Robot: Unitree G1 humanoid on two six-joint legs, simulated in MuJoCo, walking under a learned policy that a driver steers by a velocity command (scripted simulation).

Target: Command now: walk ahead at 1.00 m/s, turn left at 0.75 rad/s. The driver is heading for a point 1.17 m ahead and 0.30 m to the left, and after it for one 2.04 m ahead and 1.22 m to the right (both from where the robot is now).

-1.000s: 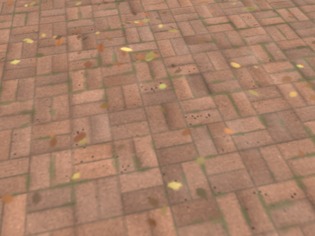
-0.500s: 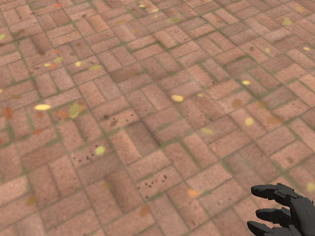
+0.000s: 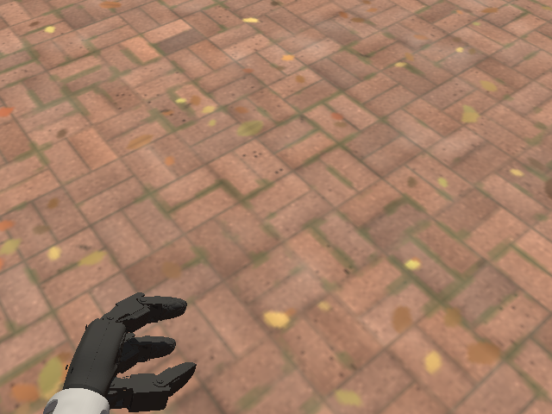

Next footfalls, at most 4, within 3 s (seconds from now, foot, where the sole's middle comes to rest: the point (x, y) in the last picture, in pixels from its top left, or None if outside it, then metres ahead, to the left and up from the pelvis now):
0.44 left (196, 395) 0.55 0.14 -0.76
0.86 right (158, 245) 1.01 0.22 -0.76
1.30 left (46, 188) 1.29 0.57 -0.76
1.68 right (111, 123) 1.57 0.38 -0.76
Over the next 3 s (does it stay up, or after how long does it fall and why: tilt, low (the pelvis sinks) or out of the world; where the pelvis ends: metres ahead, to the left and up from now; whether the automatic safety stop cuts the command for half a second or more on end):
stays up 1.83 0.15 -0.01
